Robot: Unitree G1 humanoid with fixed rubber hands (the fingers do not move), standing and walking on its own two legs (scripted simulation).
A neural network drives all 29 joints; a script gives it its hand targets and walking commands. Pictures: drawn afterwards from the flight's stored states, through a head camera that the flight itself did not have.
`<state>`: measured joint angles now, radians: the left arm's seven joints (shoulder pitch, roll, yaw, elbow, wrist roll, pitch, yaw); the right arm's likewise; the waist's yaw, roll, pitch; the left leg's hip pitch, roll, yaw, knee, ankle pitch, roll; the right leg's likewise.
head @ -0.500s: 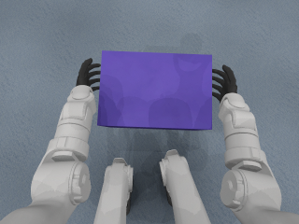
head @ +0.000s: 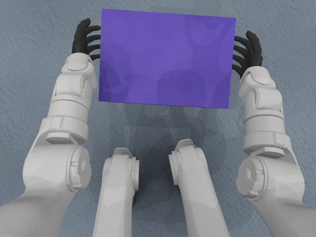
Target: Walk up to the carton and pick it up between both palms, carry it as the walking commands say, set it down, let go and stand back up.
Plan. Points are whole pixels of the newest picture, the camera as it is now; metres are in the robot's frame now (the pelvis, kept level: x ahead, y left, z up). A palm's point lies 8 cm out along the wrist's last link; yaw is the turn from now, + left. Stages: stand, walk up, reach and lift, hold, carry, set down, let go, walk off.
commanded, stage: set down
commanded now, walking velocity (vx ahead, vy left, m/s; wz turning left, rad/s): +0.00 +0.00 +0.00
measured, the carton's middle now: (164, 67) +0.51 -0.07 -0.18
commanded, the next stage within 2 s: none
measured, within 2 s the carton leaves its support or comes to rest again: rests again in 1.78 s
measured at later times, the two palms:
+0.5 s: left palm (103, 70) +0.54 +0.11 -0.22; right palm (231, 77) +0.47 -0.26 -0.23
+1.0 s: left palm (102, 69) +0.55 +0.12 -0.26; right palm (225, 73) +0.49 -0.26 -0.26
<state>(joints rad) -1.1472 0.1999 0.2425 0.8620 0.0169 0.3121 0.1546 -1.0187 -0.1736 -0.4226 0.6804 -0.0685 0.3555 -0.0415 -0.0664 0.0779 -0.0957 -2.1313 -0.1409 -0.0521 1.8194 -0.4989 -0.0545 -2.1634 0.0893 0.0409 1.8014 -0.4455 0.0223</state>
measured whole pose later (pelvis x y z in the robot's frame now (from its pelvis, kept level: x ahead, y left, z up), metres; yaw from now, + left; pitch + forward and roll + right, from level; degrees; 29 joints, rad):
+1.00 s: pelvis +0.00 +0.00 -0.10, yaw +0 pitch +33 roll +0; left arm -1.49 0.37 0.03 1.11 -0.15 0.21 0.17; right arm -1.34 -0.36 -0.27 0.97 0.14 0.22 -0.05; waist -0.10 0.02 0.43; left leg -2.19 -0.14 -0.04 2.20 -0.58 -0.06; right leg -2.21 0.04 -0.02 2.18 -0.53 -0.01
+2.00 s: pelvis +0.00 +0.00 -0.12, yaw +0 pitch +29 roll +0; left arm -1.52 0.39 -0.05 1.21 -0.25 0.13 0.16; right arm -1.40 -0.40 -0.16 1.13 0.25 0.11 -0.06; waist -0.10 0.04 0.52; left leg -2.20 -0.09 0.00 2.29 -0.60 -0.02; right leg -2.22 -0.01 -0.04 2.25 -0.55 -0.04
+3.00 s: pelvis -0.01 +0.00 -0.12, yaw +0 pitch +31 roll +0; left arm -1.53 0.39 -0.06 1.20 -0.27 0.07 0.12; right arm -1.47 -0.45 -0.16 1.27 0.29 0.01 -0.05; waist -0.08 0.04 0.52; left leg -2.24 -0.05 0.02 2.28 -0.58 0.01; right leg -2.26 -0.05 -0.05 2.25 -0.53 -0.05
